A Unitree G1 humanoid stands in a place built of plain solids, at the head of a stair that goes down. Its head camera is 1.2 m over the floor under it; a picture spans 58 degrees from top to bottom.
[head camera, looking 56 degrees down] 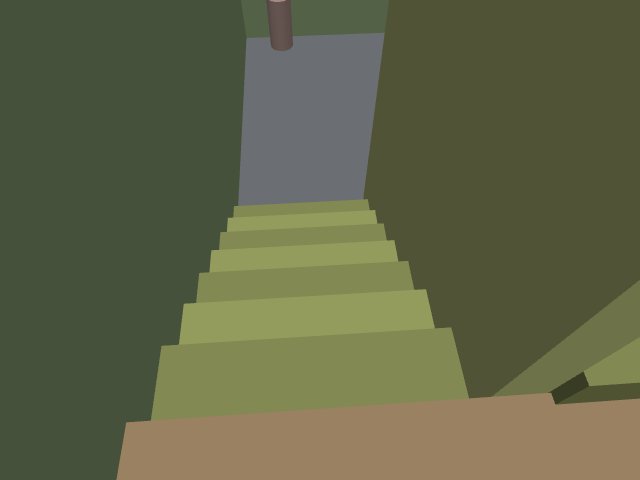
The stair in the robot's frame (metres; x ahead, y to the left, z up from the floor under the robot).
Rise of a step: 0.18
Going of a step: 0.24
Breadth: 0.97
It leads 4 degrees to the left of straight ahead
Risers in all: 8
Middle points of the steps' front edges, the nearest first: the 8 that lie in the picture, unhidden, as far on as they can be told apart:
0.27 0.02 0.00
0.54 0.04 -0.18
0.78 0.06 -0.35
1.02 0.07 -0.53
1.26 0.09 -0.71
1.49 0.10 -0.89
1.73 0.12 -1.06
1.97 0.14 -1.24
